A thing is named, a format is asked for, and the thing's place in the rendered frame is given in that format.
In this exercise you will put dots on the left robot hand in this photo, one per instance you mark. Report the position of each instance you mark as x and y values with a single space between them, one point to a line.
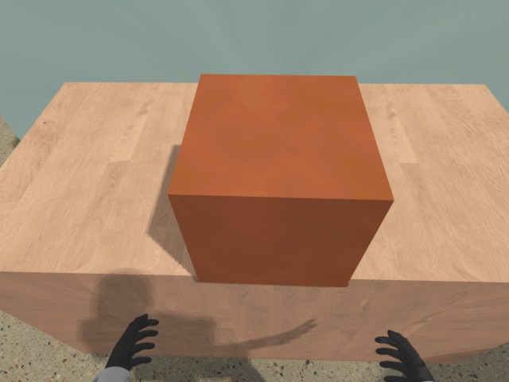
125 348

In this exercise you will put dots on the right robot hand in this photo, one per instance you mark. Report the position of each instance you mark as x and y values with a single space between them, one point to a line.
412 366

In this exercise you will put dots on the pedestal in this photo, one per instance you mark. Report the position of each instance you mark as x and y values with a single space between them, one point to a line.
89 240

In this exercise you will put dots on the carton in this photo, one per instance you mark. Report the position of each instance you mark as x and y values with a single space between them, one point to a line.
279 180

